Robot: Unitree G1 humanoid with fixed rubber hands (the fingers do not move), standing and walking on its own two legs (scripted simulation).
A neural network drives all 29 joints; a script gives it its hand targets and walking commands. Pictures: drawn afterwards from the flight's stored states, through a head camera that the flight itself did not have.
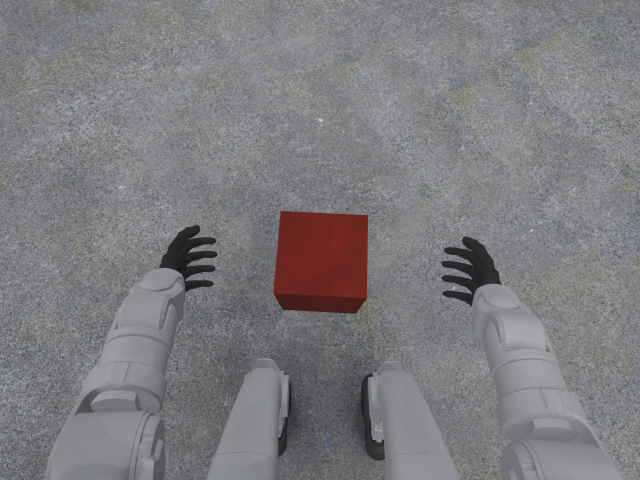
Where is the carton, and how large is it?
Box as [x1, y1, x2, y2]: [273, 211, 367, 313]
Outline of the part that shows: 281,211 273,292 282,308 296,310 355,313 366,298 367,215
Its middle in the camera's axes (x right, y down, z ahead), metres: +0.01 +0.07 +1.01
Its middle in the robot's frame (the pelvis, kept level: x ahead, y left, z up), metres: +0.49 +0.01 -0.56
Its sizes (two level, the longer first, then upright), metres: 0.210 0.200 0.250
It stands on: the floor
